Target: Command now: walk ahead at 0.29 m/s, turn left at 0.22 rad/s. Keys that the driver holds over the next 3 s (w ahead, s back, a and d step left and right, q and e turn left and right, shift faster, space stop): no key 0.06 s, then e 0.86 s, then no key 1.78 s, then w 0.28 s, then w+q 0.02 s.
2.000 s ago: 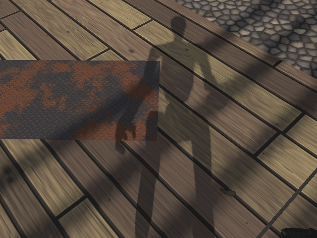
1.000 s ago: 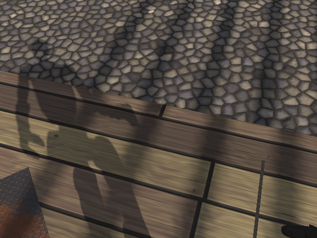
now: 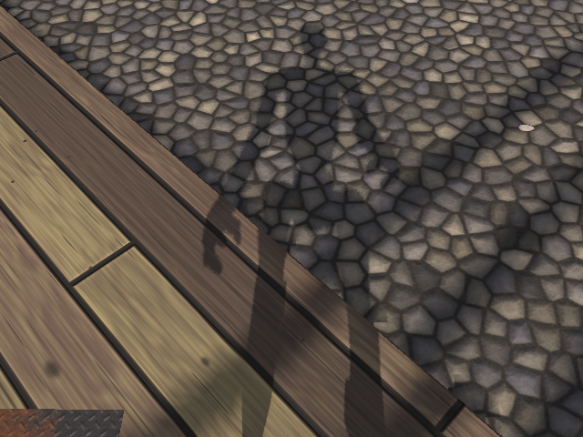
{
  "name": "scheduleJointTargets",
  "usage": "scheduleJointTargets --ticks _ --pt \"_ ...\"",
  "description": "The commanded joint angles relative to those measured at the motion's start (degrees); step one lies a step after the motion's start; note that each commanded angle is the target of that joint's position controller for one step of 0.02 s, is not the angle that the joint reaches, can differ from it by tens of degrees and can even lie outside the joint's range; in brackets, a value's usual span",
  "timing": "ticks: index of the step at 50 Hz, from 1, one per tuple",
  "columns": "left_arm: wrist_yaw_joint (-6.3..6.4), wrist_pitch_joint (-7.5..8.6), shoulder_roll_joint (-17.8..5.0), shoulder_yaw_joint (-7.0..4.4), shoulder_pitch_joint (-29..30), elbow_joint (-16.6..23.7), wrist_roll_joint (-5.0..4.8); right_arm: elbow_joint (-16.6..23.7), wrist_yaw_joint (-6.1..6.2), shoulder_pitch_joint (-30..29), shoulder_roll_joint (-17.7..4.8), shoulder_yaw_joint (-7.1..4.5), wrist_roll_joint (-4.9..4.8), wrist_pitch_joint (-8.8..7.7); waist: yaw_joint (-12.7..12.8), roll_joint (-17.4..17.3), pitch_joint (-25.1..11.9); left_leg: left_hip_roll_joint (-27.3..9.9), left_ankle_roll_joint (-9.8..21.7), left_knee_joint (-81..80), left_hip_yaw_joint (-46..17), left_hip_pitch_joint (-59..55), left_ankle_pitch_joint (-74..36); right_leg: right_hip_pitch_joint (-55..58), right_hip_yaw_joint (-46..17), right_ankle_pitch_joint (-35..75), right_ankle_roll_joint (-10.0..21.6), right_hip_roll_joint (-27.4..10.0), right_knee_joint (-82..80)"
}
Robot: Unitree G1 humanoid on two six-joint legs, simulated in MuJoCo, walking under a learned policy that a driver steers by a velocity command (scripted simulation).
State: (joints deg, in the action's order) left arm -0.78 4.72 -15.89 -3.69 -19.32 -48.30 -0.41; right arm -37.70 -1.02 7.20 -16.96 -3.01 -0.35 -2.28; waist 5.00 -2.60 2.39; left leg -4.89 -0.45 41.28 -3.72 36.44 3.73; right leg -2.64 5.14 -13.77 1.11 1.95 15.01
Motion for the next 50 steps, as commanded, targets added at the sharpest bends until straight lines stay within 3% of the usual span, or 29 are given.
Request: scheduleJointTargets --ticks 1,4,5,6,7,8,9,10,11,12,13,14,16,18,22,23,24,25,26,27,28,29,31,32,34,39,46,49,50 --pt "0.35 0.23 -10.1 -1.89 3.3 3.0 -0.86 4.1 -0.9 -2.0 -2.0 -0.18 0.02 -1.2 -2.4 7.2 -3.0 2.9 1.0 -6.9 3.0 -9.5 -4.9 -2.3 -5.1 36.0 8.0 -13.5 0.0" --pt "0.63 -0.45 -10.2 -1.76 3.8 1.9 -1.72 2.2 -0.46 4.1 -5.1 -1.71 1.1 -1.06 -7.1 7.0 -6.8 5.5 4.3 -14.9 4.0 -22.1 -7.9 -1.8 -5.3 38.4 4.8 -12.0 10.4" --pt "0.58 -0.26 -8.3 -0.94 2.2 1.7 -0.98 1.3 0.27 8.1 -8.5 -2.73 1.67 -1.05 -8.6 4.2 -9.9 2.0 6.1 -15.7 1.6 -31.2 -24.2 -5.8 -3.8 32.0 2.1 -8.7 18.2" --pt "0.15 0.23 -4.0 0.83 -1.9 2.7 1.0 1.8 1.16 12.1 -12.1 -2.94 3.82 -0.55 -8.1 -5.7 -18.3 -13.2 13.3 -10.0 -12.8 -50.0 -49.3 -20.5 -2.4 4.8 -2.0 -4.0 35.0" --pt "-3.48 2.17 0.9 2.68 -12.1 3.1 6.32 1.8 -0.42 19.3 -12.8 -2.64 3.7 -2.47 -8.6 -16.2 -39.2 -22.4 28.5 -16.4 -28.7 -65.8 -37.0 -26.9 -8.4 -26.1 -2.1 0.8 39.2" --pt "-3.72 2.0 -5.4 0.29 -0.4 3.6 4.47 -1.2 -0.15 20.0 -9.5 -2.95 4.37 -3.62 -11.9 -6.3 -18.2 -17.9 21.8 -21.2 -25.3 -51.9 -17.0 -34.5 -9.8 -23.6 -1.6 -0.8 48.3" --pt "-2.48 1.96 -6.3 0.05 1.8 3.3 3.89 -1.9 0.24 14.2 -9.3 -2.74 2.22 -4.15 -8.9 -4.8 -9.8 -15.1 16.5 -25.1 -16.8 -39.4 -1.7 -35.2 -7.9 -20.3 -1.4 -3.8 48.9" --pt "-1.14 1.46 -5.7 0.23 -0.8 2.1 4.32 -0.8 0.69 8.2 -4.3 -1.23 0.79 -4.03 -5.7 -4.0 -8.5 -12.4 13.7 -28.0 -12.6 -32.4 4.1 -30.9 -7.2 -20.7 -2.4 -5.9 46.8" --pt "-0.69 1.19 -2.8 1.16 -1.1 2.2 4.35 0.0 1.01 3.7 -1.2 0.14 0.18 -4.34 -2.7 -4.7 -5.8 -10.6 12.1 -29.2 -8.6 -25.2 0.1 -26.6 -8.0 -18.1 -3.1 -7.8 44.2" --pt "-0.98 0.67 -1.9 1.84 -2.9 1.6 4.21 2.0 1.17 -0.8 -1.4 0.1 0.57 -4.28 -0.6 -4.0 -6.1 -10.2 11.7 -30.3 -5.9 -19.1 -3.1 -20.7 -7.6 -14.4 -4.4 -8.1 44.4" --pt "-1.46 0.33 -2.5 1.41 -5.3 0.8 3.86 4.1 1.43 -4.8 -2.8 -0.52 1.75 -4.55 1.0 -2.5 -7.8 -8.8 11.7 -29.9 -2.1 -15.7 -5.2 -16.1 -6.0 -10.4 -4.7 -7.4 43.8" --pt "-0.4 -3.1 -4.2 0.2 -3.1 0.3 0.44 0.3 1.32 -0.5 -3.5 -0.83 2.14 -2.18 -2.1 -1.1 -8.2 -7.9 10.9 -25.4 3.2 -20.5 -23.5 -17.8 -3.2 -8.3 -3.8 -4.7 39.8" --pt "-0.27 -5.34 -2.8 0.56 -2.6 2.0 0.53 -1.3 1.02 3.8 -4.5 -1.3 1.57 -0.41 -3.0 -5.2 -9.3 -8.7 11.2 -22.5 5.6 -22.7 -30.2 -18.0 -3.3 -5.1 -3.0 -4.7 36.5" --pt "-0.62 -6.61 -3.1 0.41 -0.3 3.5 1.17 -1.6 1.1 3.9 -4.5 -1.48 1.57 0.97 -4.0 -7.1 -8.7 -10.1 11.1 -22.6 5.7 -21.3 -18.8 -17.5 -2.7 -3.8 -2.2 -5.0 34.2" --pt "-1.15 -7.52 -3.7 -0.11 3.1 6.4 1.89 -2.1 1.99 2.8 -5.8 -2.07 1.95 2.95 -4.0 -5.9 -5.7 -12.1 9.5 -20.4 3.7 -18.2 1.3 -13.8 -1.7 -4.4 -0.1 -3.8 26.1" --pt "-1.17 -7.25 -3.5 -0.2 1.8 6.3 2.13 -2.1 2.28 2.0 -6.0 -2.17 1.64 3.3 -3.0 -4.1 -5.4 -11.2 7.8 -17.3 4.5 -16.6 5.0 -10.4 -1.5 -1.8 0.9 -2.9 21.2" --pt "-1.04 -6.67 -4.6 -0.5 0.9 6.1 2.68 -2.7 2.47 3.0 -5.1 -2.17 1.88 3.72 -2.8 0.5 -4.0 -9.0 4.7 -11.7 6.3 -14.8 10.1 -8.5 -4.8 1.2 2.0 -3.4 14.6" --pt "-0.25 -5.81 -9.8 -1.45 1.1 7.2 3.26 -2.4 2.23 6.7 -2.2 -1.63 2.25 4.41 -4.6 17.2 -2.5 -1.9 0.2 3.9 12.7 -9.8 21.3 -8.7 -23.0 9.4 4.5 -15.6 2.9" --pt "0.03 -6.06 -16.1 -3.2 -0.1 8.1 2.15 0.0 3.04 4.0 -1.7 -1.23 1.76 5.37 -2.8 21.1 -0.3 7.0 -1.1 11.8 8.9 -1.9 34.2 -10.8 -37.2 20.4 12.2 -24.6 -0.9" --pt "0.4 -6.45 -14.9 -3.39 -2.2 7.2 1.93 -0.4 3.48 3.2 -2.6 -1.25 2.01 5.97 -2.1 15.1 -1.5 5.2 -0.9 18.5 3.5 -2.2 32.4 -10.6 -35.2 18.4 14.9 -22.9 -0.3" --pt "-0.99 0.72 -9.9 -2.83 1.1 9.0 2.81 -0.1 3.27 3.5 -5.3 -2.51 1.62 1.88 -2.3 22.7 -4.1 5.3 -0.8 21.1 -2.9 -0.1 25.0 -10.5 -32.7 -5.1 16.4 -18.5 -4.7" --pt "-0.78 2.92 -6.6 -2.1 6.7 10.0 1.97 -1.1 4.45 2.4 -8.6 -3.82 2.72 -0.51 -3.6 15.9 -3.8 4.6 -0.9 24.1 -3.0 0.7 22.3 -10.7 -30.3 -11.7 13.4 -16.4 -4.8" --pt "-0.55 2.87 -5.3 -1.11 9.7 10.6 2.71 -1.9 5.48 2.2 -5.0 -2.54 4.83 -2.31 -5.5 8.1 -4.5 4.6 -1.2 25.2 -2.3 0.6 16.4 -11.1 -26.5 -5.9 11.4 -13.5 -3.1" --pt "-0.88 2.53 -6.0 -1.23 9.8 11.4 3.03 -2.0 5.29 2.9 -4.6 -2.3 4.01 -2.41 -5.8 6.5 -5.7 4.6 -2.2 23.9 -1.7 0.3 14.6 -9.9 -25.1 -0.7 12.0 -12.9 -1.8" --pt "-1.38 2.19 -7.2 -1.78 7.6 12.1 2.58 -1.9 4.54 3.8 -4.0 -2.0 2.41 -1.61 -5.1 6.7 -7.3 4.2 -4.9 18.3 0.1 -0.2 12.6 -6.6 -23.3 7.2 14.1 -12.1 0.0" --pt "-2.9 2.95 -9.2 -2.96 5.6 13.7 1.53 -2.5 3.46 4.8 -3.9 -1.05 2.75 0.45 -4.0 8.0 -7.9 3.5 -7.1 5.0 1.8 -6.0 15.8 -6.0 -27.5 12.9 16.1 -12.7 1.8" --pt "-2.61 2.02 -10.1 -3.32 6.0 14.0 2.16 -1.1 3.18 3.6 -5.1 0.29 1.72 -1.61 -2.5 8.7 -10.0 5.3 -3.3 -5.7 1.7 -10.4 17.9 -3.5 -35.4 22.6 17.2 -14.1 6.4" --pt "-2.73 0.44 -9.3 -2.23 9.2 13.0 2.17 -1.4 1.5 6.1 -5.1 0.57 0.19 -2.46 -5.6 7.2 -9.5 5.9 0.9 -20.0 4.1 -22.3 1.2 -10.5 -33.5 21.4 13.9 -11.2 8.4" --pt "-2.9 -0.2 -7.9 -1.46 7.8 11.9 2.44 -0.7 1.03 6.2 -5.9 0.33 0.12 -2.78 -5.8 7.1 -10.3 3.4 4.3 -21.4 2.7 -27.2 -5.4 -13.4 -32.9 17.0 11.1 -9.3 9.8"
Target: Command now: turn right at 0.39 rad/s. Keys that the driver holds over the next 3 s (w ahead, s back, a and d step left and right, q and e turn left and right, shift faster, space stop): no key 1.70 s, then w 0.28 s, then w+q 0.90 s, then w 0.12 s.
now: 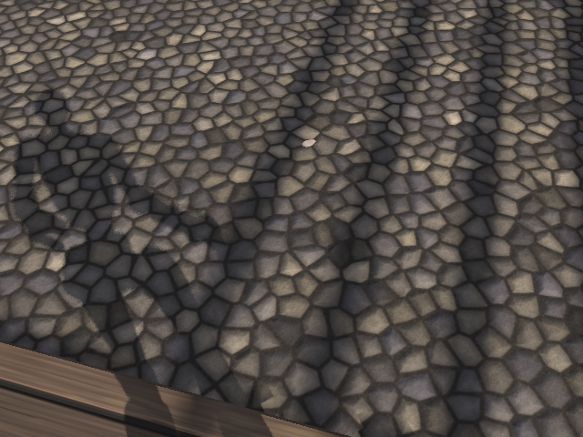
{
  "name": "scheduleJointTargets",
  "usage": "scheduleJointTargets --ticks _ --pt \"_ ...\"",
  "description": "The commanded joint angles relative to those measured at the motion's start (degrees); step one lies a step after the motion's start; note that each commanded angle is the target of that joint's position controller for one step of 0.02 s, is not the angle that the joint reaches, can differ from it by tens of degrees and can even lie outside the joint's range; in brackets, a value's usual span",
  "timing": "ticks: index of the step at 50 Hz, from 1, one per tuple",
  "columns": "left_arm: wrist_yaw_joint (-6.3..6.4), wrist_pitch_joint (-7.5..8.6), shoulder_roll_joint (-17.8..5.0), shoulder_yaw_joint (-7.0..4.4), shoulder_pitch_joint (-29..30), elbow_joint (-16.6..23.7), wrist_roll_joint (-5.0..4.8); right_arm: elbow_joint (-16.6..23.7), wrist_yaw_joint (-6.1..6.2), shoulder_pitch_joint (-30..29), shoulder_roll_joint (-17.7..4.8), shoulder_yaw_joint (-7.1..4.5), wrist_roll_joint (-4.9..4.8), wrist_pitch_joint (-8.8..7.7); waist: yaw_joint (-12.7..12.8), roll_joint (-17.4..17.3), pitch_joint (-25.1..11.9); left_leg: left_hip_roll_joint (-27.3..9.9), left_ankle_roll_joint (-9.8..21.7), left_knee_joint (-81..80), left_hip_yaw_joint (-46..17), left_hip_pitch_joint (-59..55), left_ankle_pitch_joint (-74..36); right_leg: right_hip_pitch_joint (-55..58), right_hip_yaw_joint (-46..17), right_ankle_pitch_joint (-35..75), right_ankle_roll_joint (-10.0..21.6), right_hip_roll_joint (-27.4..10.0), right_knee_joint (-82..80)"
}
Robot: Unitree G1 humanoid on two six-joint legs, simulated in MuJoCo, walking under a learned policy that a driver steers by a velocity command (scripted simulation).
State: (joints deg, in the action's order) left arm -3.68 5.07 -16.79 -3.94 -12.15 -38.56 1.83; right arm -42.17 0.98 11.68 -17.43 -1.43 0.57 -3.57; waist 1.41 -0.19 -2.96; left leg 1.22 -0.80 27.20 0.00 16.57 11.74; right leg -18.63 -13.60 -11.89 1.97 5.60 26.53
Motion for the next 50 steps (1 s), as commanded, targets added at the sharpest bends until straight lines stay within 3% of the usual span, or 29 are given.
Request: scheduleJointTargets --ticks 1,2,3,4,5,6,7,9,11,12,13,14,15,16,17,18,19,22,33,50 --pt "0.27 -1.05 -3.6 -0.2 -2.7 2.5 0.4 5.4 -0.55 2.9 -9.8 -2.26 -0.23 -2.2 -1.2 -3.9 -8.8 -13.9 15.3 -9.0 -12.9 -15.2 -32.4 -3.0 -7.2 -0.9 3.1 -5.9 6.8" --pt "1.1 -0.53 -3.6 -0.33 -3.1 3.9 1.26 7.0 -0.75 1.7 -14.5 -3.91 1.11 -2.89 -0.6 -9.4 -7.0 -26.4 27.8 -11.3 -26.8 -21.0 -41.2 -16.6 1.6 -21.1 -4.6 1.5 17.0" --pt "2.08 -0.54 -7.8 -1.53 -1.2 2.8 1.91 6.2 -0.51 2.6 -13.5 -4.45 2.15 -2.9 -2.2 -2.1 -5.7 -27.1 26.7 -12.7 -24.7 -19.8 -34.3 -18.9 4.3 -25.0 -6.6 -2.0 27.1" --pt "3.28 -0.87 -8.7 -1.87 -0.6 1.7 1.92 6.4 -1.04 0.4 -10.1 -3.63 1.32 -3.29 -1.1 -2.8 -3.4 -22.5 21.3 -13.1 -19.8 -15.9 -28.2 -18.9 5.6 -22.3 -7.5 -3.6 32.9" --pt "4.23 -1.11 -9.4 -2.18 -2.5 0.1 2.01 8.0 -1.86 -5.1 -5.1 -1.94 0.37 -3.5 1.0 -4.5 -2.1 -18.2 16.9 -12.7 -14.9 -11.9 -27.6 -17.2 5.8 -19.3 -8.7 -4.2 36.2" --pt "4.51 -1.19 -8.0 -1.83 -3.5 -0.6 2.2 8.9 -2.58 -7.8 -2.8 -1.03 -0.39 -3.55 2.3 -6.3 -1.7 -15.7 15.2 -11.4 -11.3 -8.8 -32.8 -14.6 5.9 -15.7 -9.6 -4.5 37.5" --pt "3.9 -1.14 -6.8 -1.34 -4.2 -1.2 2.39 9.6 -3.06 -9.5 -3.2 -1.13 -0.42 -3.44 3.1 -5.3 -2.7 -14.3 15.0 -10.2 -8.2 -6.2 -37.7 -11.1 7.9 -12.1 -10.2 -5.1 39.4" --pt "2.24 -1.43 -4.7 -0.57 -4.8 -2.6 0.96 10.4 -3.96 -10.6 -4.2 -1.42 -0.42 -3.59 3.2 -2.8 -3.8 -11.0 13.7 -7.5 -3.2 -5.4 -39.9 -7.6 10.6 -6.4 -11.6 -6.9 33.2" --pt "0.52 -2.04 -1.9 0.51 -5.1 -4.3 -0.06 9.3 -5.1 -8.4 -3.7 -1.18 -1.24 -3.58 2.1 -2.8 -3.4 -9.0 10.3 -2.7 -1.4 -6.6 -39.3 -3.4 12.3 -5.2 -13.2 -9.8 19.1" --pt "-0.2 -2.1 -0.9 1.09 -4.1 -4.4 -0.71 8.0 -5.96 -5.2 -3.9 -1.28 -1.86 -3.12 0.9 -2.7 -2.8 -9.9 9.2 -0.1 -3.1 -7.7 -39.3 -1.9 13.3 -5.1 -13.0 -10.2 12.8" --pt "-0.54 -1.95 -0.9 1.33 -4.5 -4.7 -1.79 6.9 -7.24 -3.5 -4.5 -1.52 -2.62 -2.34 1.4 -1.6 -2.3 -10.3 7.8 2.0 -4.7 -7.6 -37.2 1.5 14.1 1.9 -11.9 -10.5 6.0" --pt "-0.31 -1.65 -2.7 1.02 -4.8 -4.9 -2.97 6.0 -8.47 -2.7 -5.0 -1.78 -2.32 -1.66 1.4 -2.7 -2.3 -10.6 5.6 2.8 -6.8 -6.9 -33.8 4.6 14.2 8.7 -10.5 -10.2 3.4" --pt "0.5 -1.19 -5.5 0.37 -4.2 -4.1 -3.31 5.5 -9.15 -2.0 -4.3 -1.81 -1.94 -1.37 0.8 -4.2 -3.5 -11.1 3.6 2.4 -9.1 -8.2 -29.9 4.8 12.7 13.2 -8.5 -10.6 4.0" --pt "1.23 -0.55 -7.9 0.39 0.5 -2.3 -3.08 5.9 -8.65 0.7 -4.0 -1.93 -1.77 -1.6 -2.9 -1.7 -4.6 -8.8 2.6 2.1 -7.8 -9.9 -24.0 3.0 11.7 15.3 -5.0 -10.9 4.6" --pt "1.65 -0.19 -8.0 0.46 3.3 -1.5 -1.98 5.5 -7.9 1.1 -6.3 -2.55 -1.24 -1.76 -3.5 -2.4 -4.4 -7.4 2.3 2.3 -5.8 -11.1 -21.7 0.8 12.0 11.8 -3.4 -10.7 4.6" --pt "1.94 -0.01 -7.8 0.44 3.1 -2.0 -1.78 6.3 -7.37 -2.0 -7.7 -3.09 -0.49 -1.84 -2.6 -1.9 -4.0 -7.6 2.7 2.5 -5.1 -11.5 -19.4 -1.0 12.0 7.2 -3.2 -10.6 3.4" --pt "2.19 0.1 -7.0 0.64 3.2 -2.1 -2.1 7.1 -6.85 -5.4 -6.6 -2.95 -0.3 -1.92 -2.0 -1.3 -3.1 -7.7 3.4 2.5 -4.8 -10.2 -15.4 -1.0 11.6 4.6 -3.5 -10.6 2.5" --pt "1.38 -0.82 -5.4 1.03 2.3 -3.0 -2.39 6.9 -6.75 -7.5 -4.3 -2.28 -1.07 -2.23 -0.6 -1.3 0.6 -5.6 4.8 -0.1 -3.9 -4.2 -3.9 1.1 11.3 0.6 -4.3 -9.8 0.9" --pt "1.33 -1.46 -5.6 1.06 3.8 -4.1 -2.01 4.8 -6.37 -6.6 -5.7 -3.44 -0.84 -2.44 0.2 0.0 0.3 -5.0 5.4 -0.7 -4.0 -5.2 -8.7 5.1 12.7 3.0 -4.2 -9.3 -0.1" --pt "1.89 -1.76 -7.1 0.81 8.1 -8.4 -1.77 1.4 -6.04 -5.1 -7.4 -3.82 -0.6 -2.13 -0.1 0.0 0.6 -4.9 5.6 -3.0 -4.8 -8.4 -10.1 6.2 13.5 4.2 -4.4 -9.8 -1.8"
Over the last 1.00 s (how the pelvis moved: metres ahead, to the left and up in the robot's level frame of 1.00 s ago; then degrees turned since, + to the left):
0.19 0.04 0.00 -27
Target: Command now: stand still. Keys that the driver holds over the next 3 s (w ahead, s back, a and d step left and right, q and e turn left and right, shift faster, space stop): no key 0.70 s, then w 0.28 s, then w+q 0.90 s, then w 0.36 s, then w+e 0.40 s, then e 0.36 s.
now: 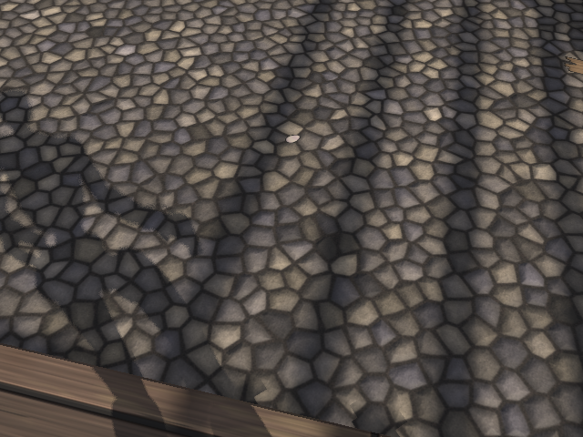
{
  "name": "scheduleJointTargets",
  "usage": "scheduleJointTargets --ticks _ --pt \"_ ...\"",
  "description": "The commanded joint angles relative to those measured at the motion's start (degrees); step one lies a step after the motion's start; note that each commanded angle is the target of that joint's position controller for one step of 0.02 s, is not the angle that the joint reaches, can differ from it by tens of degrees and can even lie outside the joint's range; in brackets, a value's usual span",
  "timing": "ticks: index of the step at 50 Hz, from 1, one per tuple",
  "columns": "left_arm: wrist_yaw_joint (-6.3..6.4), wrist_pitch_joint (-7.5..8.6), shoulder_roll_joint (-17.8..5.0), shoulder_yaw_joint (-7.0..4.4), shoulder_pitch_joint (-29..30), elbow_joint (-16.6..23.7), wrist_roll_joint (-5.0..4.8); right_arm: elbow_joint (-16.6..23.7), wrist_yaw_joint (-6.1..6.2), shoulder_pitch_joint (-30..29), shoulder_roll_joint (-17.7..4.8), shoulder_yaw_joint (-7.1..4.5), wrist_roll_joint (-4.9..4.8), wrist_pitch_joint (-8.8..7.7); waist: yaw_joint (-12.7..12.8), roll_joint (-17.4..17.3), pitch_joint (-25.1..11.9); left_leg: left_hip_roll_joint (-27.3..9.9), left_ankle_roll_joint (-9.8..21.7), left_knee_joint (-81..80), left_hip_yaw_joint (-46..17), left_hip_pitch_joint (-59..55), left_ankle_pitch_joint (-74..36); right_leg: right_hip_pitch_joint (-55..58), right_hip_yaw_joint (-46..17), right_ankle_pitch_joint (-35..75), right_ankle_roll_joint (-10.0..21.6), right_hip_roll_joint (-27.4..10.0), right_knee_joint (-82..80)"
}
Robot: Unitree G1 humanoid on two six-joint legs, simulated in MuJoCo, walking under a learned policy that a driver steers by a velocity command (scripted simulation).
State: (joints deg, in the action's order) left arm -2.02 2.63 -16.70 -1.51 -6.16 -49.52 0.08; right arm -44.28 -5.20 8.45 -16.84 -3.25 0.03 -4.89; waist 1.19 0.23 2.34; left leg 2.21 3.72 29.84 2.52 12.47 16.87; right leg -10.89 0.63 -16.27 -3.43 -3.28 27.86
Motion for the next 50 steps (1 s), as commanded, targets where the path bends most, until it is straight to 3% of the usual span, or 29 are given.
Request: scheduleJointTargets --ticks 1,35,36,37,38,39,40,41,43,45,46,48,50 --pt "0.27 0.66 -7.2 -1.62 2.2 2.2 -0.02 3.2 0.13 -1.8 -8.1 -2.0 -0.04 -0.8 0.1 -0.5 -4.6 -5.9 1.1 -5.8 -7.4 -4.4 -15.4 -1.5 -0.7 8.7 1.0 -0.9 -3.2" --pt "0.51 0.16 -8.3 -1.45 5.1 -8.6 0.08 -5.7 -0.36 0.3 -10.1 -2.06 -0.08 -0.13 0.2 -0.3 -3.5 -5.3 1.9 -7.9 -8.1 -6.6 -16.9 -0.3 1.0 9.4 0.7 -1.4 -4.5" --pt "0.6 -0.06 -8.7 -1.6 4.1 -9.2 0.28 -6.5 -0.13 2.2 -10.7 -2.37 0.05 0.04 -0.4 -0.7 -3.3 -5.7 2.6 -9.7 -9.0 -7.2 -9.2 -1.2 1.1 5.4 0.9 -1.2 -4.5" --pt "1.06 -0.25 -10.4 -2.33 4.1 -9.0 1.06 -7.6 0.7 6.1 -13.8 -3.75 0.98 0.3 -2.6 -2.8 -1.6 -7.5 5.7 -13.2 -12.0 -8.6 4.4 -5.1 2.2 -2.8 1.8 0.2 -1.8" --pt "1.65 -0.19 -10.8 -2.84 5.6 -8.3 2.2 -9.1 1.75 10.8 -15.1 -4.51 2.04 0.4 -5.1 -5.6 0.9 -12.2 10.0 -17.7 -19.1 -11.2 17.9 -11.9 2.4 -8.3 2.5 0.7 2.8" --pt "2.13 0.14 -8.9 -2.5 7.0 -7.7 3.14 -9.9 3.13 14.2 -13.4 -4.23 2.52 0.17 -6.7 -7.8 3.5 -18.6 13.7 -21.7 -27.6 -14.3 24.8 -18.9 1.4 -9.3 3.6 0.3 7.4" --pt "2.6 0.49 -6.1 -1.64 7.9 -7.3 4.12 -10.5 4.6 17.0 -9.6 -2.96 3.02 -0.2 -8.1 -9.4 5.4 -23.9 15.8 -24.8 -33.5 -16.0 23.8 -24.7 -2.6 -11.4 4.8 -2.2 15.2" --pt "2.91 1.01 -5.4 -1.57 7.6 -6.8 4.4 -10.6 5.84 17.4 -5.9 -1.47 3.37 -0.81 -8.1 -8.6 4.5 -25.5 15.7 -26.1 -35.1 -17.9 20.6 -28.0 -6.0 -14.5 5.8 -3.2 23.8" --pt "2.5 2.0 -5.6 -2.29 4.0 -6.4 4.5 -9.5 6.75 12.1 -3.2 0.3 3.77 -1.54 -4.6 -5.7 2.7 -20.9 11.7 -26.6 -26.6 -16.9 14.9 -25.7 -6.7 -11.9 7.5 -2.0 30.5" --pt "1.49 1.53 -4.2 -2.18 4.2 -5.8 5.39 -8.4 7.2 8.3 -4.2 0.73 3.21 -1.45 -3.0 -3.2 3.8 -15.9 8.6 -28.4 -17.3 -12.7 10.7 -20.7 -2.3 -8.0 6.9 -1.2 24.4" --pt "0.98 0.98 -2.8 -1.8 4.5 -5.6 5.34 -8.3 7.22 8.1 -5.6 0.62 3.1 -1.17 -2.6 -3.1 4.1 -14.2 7.8 -28.9 -13.6 -9.6 8.0 -16.0 -0.4 -6.4 6.1 -0.8 20.3" --pt "-0.09 0.39 -1.6 -1.25 4.4 -5.6 4.37 -9.1 6.18 10.3 -7.7 0.25 3.14 -0.45 -2.2 -4.6 4.5 -13.3 7.9 -28.6 -9.9 -4.6 4.4 -7.2 1.3 -4.5 4.6 -0.1 13.0" --pt "-0.79 1.01 -2.2 -1.18 2.9 -5.8 3.13 -10.5 4.46 12.5 -8.7 -0.03 2.93 0.3 -1.4 -4.0 5.6 -14.5 9.4 -25.2 -10.5 -3.1 5.3 -2.2 1.9 2.5 4.6 0.7 3.4"
Over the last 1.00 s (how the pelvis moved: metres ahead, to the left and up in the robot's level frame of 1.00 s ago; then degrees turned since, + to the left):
-0.02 0.04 -0.01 -2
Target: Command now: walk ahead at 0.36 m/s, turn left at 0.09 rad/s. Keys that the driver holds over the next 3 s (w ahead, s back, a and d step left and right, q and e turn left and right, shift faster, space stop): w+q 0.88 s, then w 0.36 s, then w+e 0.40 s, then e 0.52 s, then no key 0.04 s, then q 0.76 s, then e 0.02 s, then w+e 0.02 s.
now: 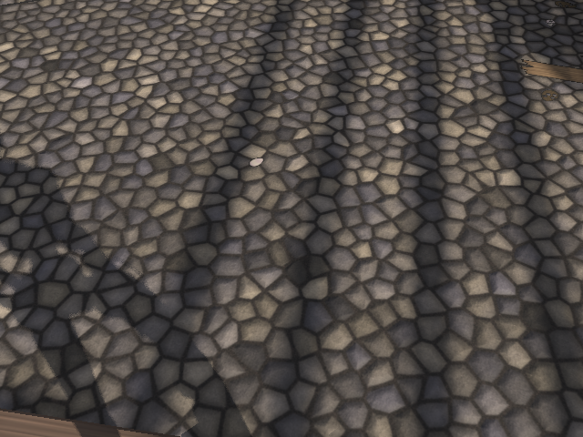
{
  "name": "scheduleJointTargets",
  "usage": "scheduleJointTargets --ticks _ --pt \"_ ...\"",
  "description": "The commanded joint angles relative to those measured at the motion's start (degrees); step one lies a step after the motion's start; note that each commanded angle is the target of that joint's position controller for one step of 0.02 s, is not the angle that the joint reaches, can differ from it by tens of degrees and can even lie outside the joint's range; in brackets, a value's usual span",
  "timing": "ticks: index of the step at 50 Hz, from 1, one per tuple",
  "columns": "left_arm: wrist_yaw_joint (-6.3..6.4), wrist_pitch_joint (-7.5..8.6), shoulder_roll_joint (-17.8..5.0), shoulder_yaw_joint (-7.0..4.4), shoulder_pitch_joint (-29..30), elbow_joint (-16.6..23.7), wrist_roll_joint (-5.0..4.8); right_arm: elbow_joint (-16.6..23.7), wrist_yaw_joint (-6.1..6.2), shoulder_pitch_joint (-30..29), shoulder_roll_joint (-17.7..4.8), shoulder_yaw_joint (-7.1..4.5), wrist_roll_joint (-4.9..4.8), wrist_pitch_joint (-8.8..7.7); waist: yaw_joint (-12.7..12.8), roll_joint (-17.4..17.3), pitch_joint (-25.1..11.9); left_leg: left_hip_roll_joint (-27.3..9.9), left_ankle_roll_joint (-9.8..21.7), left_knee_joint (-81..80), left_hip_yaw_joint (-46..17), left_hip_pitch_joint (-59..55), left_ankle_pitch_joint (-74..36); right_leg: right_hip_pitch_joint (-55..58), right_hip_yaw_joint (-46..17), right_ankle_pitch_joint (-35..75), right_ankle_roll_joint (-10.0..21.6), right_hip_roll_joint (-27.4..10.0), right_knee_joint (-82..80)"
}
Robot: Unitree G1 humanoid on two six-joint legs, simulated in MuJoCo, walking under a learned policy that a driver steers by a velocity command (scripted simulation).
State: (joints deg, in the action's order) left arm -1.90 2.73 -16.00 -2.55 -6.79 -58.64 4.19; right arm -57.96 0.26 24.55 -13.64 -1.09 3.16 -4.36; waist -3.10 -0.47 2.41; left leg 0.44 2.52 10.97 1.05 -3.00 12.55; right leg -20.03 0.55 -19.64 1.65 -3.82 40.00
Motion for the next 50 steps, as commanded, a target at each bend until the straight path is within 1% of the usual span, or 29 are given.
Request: scheduleJointTargets --ticks 1,4,5,6,7,8,11,15,18,24,25,28,29,30,31,32,33,34,35,37,38,40,42,43,45,46,48,49,50 --pt "-0.88 1.51 -3.3 -0.08 2.7 3.0 -1.26 2.6 -1.89 -3.2 -12.2 -2.29 0.16 0.32 2.9 -3.2 5.9 -13.2 11.4 -4.7 -10.1 13.6 9.8 9.6 2.0 9.6 -0.1 1.8 -12.4" --pt "0.52 4.11 -7.9 -1.34 -7.4 1.6 -1.67 1.3 -3.26 -3.7 -9.0 -1.72 1.88 0.47 7.4 -0.1 1.0 -9.2 9.7 10.4 -9.6 19.6 7.9 23.9 -1.0 11.5 3.0 0.2 -14.2" --pt "1.58 4.8 -12.1 -2.25 -18.8 0.3 -0.6 3.0 -4.11 -3.7 -1.8 0.0 2.38 -0.73 11.2 12.0 -7.3 1.1 4.7 30.4 -3.5 32.8 12.5 38.8 -17.8 4.6 13.4 -11.2 -19.8" --pt "2.05 4.81 -12.6 -2.05 -29.2 -1.7 1.07 5.4 -4.82 -9.5 -2.1 -0.6 2.28 -2.25 15.4 15.4 -4.9 4.7 3.3 46.6 -7.4 46.8 20.5 42.6 -38.5 -1.3 19.5 -20.1 -30.6" --pt "1.98 5.39 -8.8 -1.06 -24.0 -0.9 1.42 4.7 -4.21 -11.4 -4.0 -1.61 1.05 -3.26 12.6 9.2 3.2 1.4 5.5 55.4 -12.8 52.3 14.2 36.1 -33.2 -11.5 15.5 -19.5 -32.8" --pt "1.89 5.27 -5.2 -0.18 -16.6 1.0 0.01 2.7 -3.21 -9.1 -4.9 -2.05 0.97 -3.29 8.3 7.3 4.3 -1.3 6.2 59.4 -10.0 50.3 10.0 30.3 -25.1 -12.8 12.7 -17.3 -32.9" --pt "2.66 4.48 2.5 2.78 -11.4 3.5 0.63 1.9 -3.19 -6.6 0.0 -1.38 1.18 -1.81 2.7 3.2 5.4 -4.8 7.0 56.5 -10.3 43.5 -1.8 21.0 -9.8 10.1 10.1 -13.3 -34.9" --pt "2.9 4.69 1.2 2.66 -15.9 2.5 1.78 4.3 -6.1 -13.0 -0.1 -0.94 -0.54 -1.13 3.5 3.7 3.9 -5.3 3.3 46.5 -5.5 44.2 -13.3 20.0 3.6 29.0 9.7 -9.9 -35.5" --pt "1.91 4.92 0.5 2.88 -20.8 0.5 1.36 7.6 -5.81 -21.0 0.9 0.14 -0.01 -0.15 4.4 3.8 4.2 -5.1 1.0 34.6 -1.9 41.6 -16.8 17.3 8.2 39.0 10.5 -9.7 -35.6" --pt "0.39 3.99 -3.1 1.84 -24.7 -0.8 1.63 10.3 -5.33 -25.4 -3.5 -1.57 -0.76 0.45 2.7 4.7 4.2 -1.4 3.0 27.9 -0.6 39.3 -13.2 25.0 11.7 49.3 7.0 -11.4 -30.6" --pt "0.54 3.82 -3.9 1.58 -23.8 -0.4 2.77 10.2 -5.0 -22.7 -3.7 -1.88 -0.96 0.34 0.3 6.0 3.8 -1.2 3.8 31.2 -1.3 37.0 -12.8 25.8 12.3 57.6 6.0 -12.7 -27.6" --pt "1.34 3.49 -9.0 -0.8 -22.1 1.6 2.25 8.6 -3.66 -14.3 -7.4 -3.6 -1.92 -1.32 -2.8 6.5 1.1 4.7 4.8 29.1 3.9 25.4 -3.5 24.7 14.9 74.6 3.6 -12.9 -12.7" --pt "1.27 3.7 -9.2 -0.66 -23.3 1.2 2.17 7.1 -2.99 -8.4 -9.2 -4.53 -2.67 -2.39 -4.0 5.5 -1.3 7.9 7.0 26.5 4.5 12.4 -6.9 16.2 15.4 74.0 1.6 -10.4 -1.2" --pt "0.57 4.16 -3.1 1.62 -30.1 0.8 4.79 4.4 -1.4 3.0 -9.7 -5.4 -2.13 -2.65 -5.0 -0.1 -12.3 3.3 15.5 35.5 -7.9 -18.5 -15.6 -7.3 11.1 57.4 -4.5 -9.1 17.8" --pt "-1.66 4.48 -1.0 2.33 -24.1 3.1 3.51 -0.5 -1.14 17.7 -7.1 -3.99 -1.16 -1.87 -10.7 -7.6 -21.5 -11.2 26.6 22.1 -32.4 -33.0 -14.6 -23.2 9.1 -13.4 -9.7 5.1 47.8" --pt "-3.28 4.75 -0.1 2.66 -9.6 9.2 -0.36 -3.2 -0.99 23.2 -8.9 -5.07 0.59 -3.36 -15.5 -2.5 -13.6 -12.7 21.6 13.7 -39.2 -29.7 -5.9 -36.2 -4.9 -13.6 -5.0 5.7 48.4" --pt "-2.03 5.28 -1.4 2.3 -1.4 11.8 -1.24 -1.9 -1.26 14.6 -9.6 -5.5 -0.63 -4.6 -13.5 -2.0 0.3 -13.1 18.8 13.4 -37.3 -14.8 -2.6 -40.4 -9.5 -12.3 -5.5 1.3 47.5" --pt "0.63 5.46 -4.8 0.18 -5.9 15.0 -6.71 1.2 0.24 -2.3 -14.9 -6.58 -5.13 -0.6 0.8 -3.6 3.4 -14.8 19.6 10.6 -36.3 5.9 -28.0 -25.0 -5.4 -2.6 -3.5 -1.1 32.6" --pt "1.78 3.71 -6.6 -0.45 -9.4 13.6 -5.65 3.8 0.21 -7.7 -11.4 -5.38 -4.77 0.92 4.6 1.9 3.3 -13.4 17.6 9.7 -31.1 17.7 -26.7 -14.8 -5.6 -5.6 -3.8 -2.9 26.7" --pt "2.14 0.08 -3.7 -0.1 -12.9 12.8 -2.69 6.9 0.05 -12.2 -11.2 -4.74 -2.39 1.84 6.6 0.4 -0.4 -9.6 16.7 6.5 -24.4 28.8 -26.6 -1.5 -1.5 -9.1 -4.2 -0.6 20.4" --pt "1.82 -0.82 -1.0 0.32 -15.1 12.4 -2.35 6.6 -0.21 -11.2 -11.4 -5.0 -1.5 1.3 6.8 -1.2 -1.6 -8.9 16.7 6.9 -22.3 31.2 -27.4 0.9 -0.5 0.6 -3.5 -0.6 21.5" --pt "1.7 -1.3 -2.2 -0.52 -7.7 16.2 -3.46 4.8 -0.23 -8.4 -10.3 -4.78 -2.57 0.23 5.8 -0.6 -0.4 -5.5 14.4 7.8 -20.2 34.6 -16.1 -1.4 -2.7 19.0 -3.2 -1.3 14.3" --pt "0.94 -1.17 -3.7 -0.56 -4.2 17.7 -2.09 5.0 0.43 -7.9 -8.7 -4.27 -2.97 0.41 4.3 -1.6 -2.9 -2.4 11.9 11.1 -19.9 31.6 -1.9 -1.6 -3.6 28.9 -3.0 -0.9 6.7" --pt "0.03 -0.04 7.3 4.74 -8.0 16.1 3.15 4.4 -1.61 -2.5 2.3 0.01 4.06 -3.85 1.7 -1.3 -1.6 -0.2 8.5 17.5 -16.3 34.9 10.9 1.8 -9.3 35.4 -2.3 -3.4 -0.4" --pt "-0.11 -0.69 1.3 3.76 -2.9 18.4 1.36 5.1 -3.47 -3.4 -5.6 -1.33 2.98 -4.87 1.1 -1.5 2.4 0.5 9.4 17.8 -18.3 41.4 20.9 7.4 -1.4 33.5 -3.9 -0.4 -0.9" --pt "-0.48 -0.93 -1.2 3.3 -0.4 19.2 0.31 5.4 -3.99 -2.3 -7.6 -1.4 2.07 -4.99 0.1 -1.4 3.2 -1.4 9.8 20.6 -21.2 38.6 23.1 5.5 -2.8 31.4 -4.7 -1.4 -2.2" --pt "-0.52 -1.08 -3.6 3.26 5.0 20.3 0.77 4.6 -3.85 3.9 -8.1 -1.07 0.21 -4.26 -3.5 -0.6 4.8 -3.5 9.7 27.3 -27.0 24.0 24.5 -3.5 -4.4 28.8 -5.1 -2.4 -13.7" --pt "0.52 2.33 -6.0 0.19 6.4 20.8 -8.0 5.2 0.88 1.3 -8.9 -2.93 -7.9 -1.04 -4.4 -1.8 3.0 -2.8 10.4 29.2 -28.8 16.8 14.4 -6.2 -9.9 26.7 -3.3 -1.5 -23.9" --pt "0.53 3.84 -6.3 -0.01 4.7 19.5 -9.1 4.6 2.85 1.6 -9.7 -2.72 -7.08 1.16 -3.5 -1.1 2.2 -2.3 9.2 36.2 -26.7 13.4 8.9 -3.7 -7.5 32.7 -2.8 -2.1 -29.1"
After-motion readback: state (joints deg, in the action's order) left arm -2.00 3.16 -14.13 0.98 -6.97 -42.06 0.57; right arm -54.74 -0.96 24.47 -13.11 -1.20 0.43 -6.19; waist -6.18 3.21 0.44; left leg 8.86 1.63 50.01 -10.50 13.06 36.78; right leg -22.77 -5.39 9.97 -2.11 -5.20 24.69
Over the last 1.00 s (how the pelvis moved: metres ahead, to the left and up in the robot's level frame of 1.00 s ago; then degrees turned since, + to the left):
0.06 -0.03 0.01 0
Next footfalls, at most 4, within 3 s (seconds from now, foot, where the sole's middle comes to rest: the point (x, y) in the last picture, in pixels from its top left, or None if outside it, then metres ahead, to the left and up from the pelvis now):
0.08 right None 0.10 -0.15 -0.79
0.56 left None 0.40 0.11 -0.79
1.04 right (309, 371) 0.73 -0.04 -0.90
1.46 left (182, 333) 0.86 0.30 -0.90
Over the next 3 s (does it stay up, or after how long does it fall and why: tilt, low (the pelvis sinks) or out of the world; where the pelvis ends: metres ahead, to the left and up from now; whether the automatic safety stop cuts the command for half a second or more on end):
stays up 1.05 0.28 -0.13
